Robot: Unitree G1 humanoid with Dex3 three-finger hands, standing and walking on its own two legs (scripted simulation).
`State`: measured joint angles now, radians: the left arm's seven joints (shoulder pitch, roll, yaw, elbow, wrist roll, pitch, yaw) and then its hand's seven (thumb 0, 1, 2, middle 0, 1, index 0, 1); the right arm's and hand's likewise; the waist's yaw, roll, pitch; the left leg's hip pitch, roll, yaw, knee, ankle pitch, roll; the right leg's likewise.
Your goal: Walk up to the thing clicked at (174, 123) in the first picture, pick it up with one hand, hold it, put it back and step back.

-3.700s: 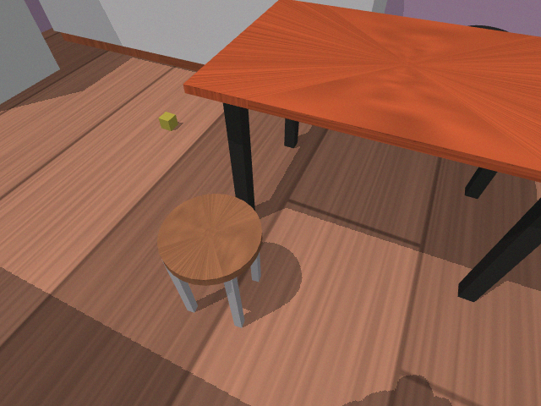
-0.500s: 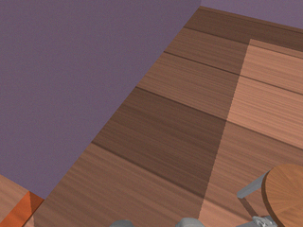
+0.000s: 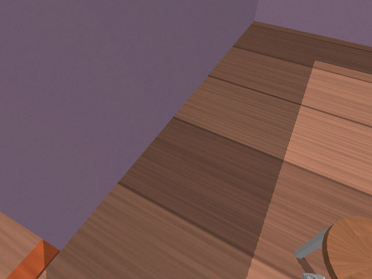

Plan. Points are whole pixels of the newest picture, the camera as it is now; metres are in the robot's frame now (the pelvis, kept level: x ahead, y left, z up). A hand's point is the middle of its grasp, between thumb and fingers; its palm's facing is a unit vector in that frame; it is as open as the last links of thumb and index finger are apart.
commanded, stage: walk up
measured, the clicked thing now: out of the picture +0.58 -1.77 -0.74
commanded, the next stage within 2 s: stand in 0.36 s
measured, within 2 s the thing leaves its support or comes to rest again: neither
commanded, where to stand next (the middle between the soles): +0.07 -0.03 m, yaw -3 degrees
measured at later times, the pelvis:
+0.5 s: pelvis +0.01 -0.01 +0.01, yaw +0 degrees
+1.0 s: pelvis +0.01 -0.02 +0.01, yaw -2 degrees
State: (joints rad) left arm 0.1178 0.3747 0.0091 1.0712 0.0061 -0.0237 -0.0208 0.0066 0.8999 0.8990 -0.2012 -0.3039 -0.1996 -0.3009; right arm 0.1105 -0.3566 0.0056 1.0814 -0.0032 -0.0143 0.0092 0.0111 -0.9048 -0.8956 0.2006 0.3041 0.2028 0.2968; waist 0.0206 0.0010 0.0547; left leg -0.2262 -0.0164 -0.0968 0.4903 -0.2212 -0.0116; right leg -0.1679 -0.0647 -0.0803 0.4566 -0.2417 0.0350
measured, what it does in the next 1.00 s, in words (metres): stands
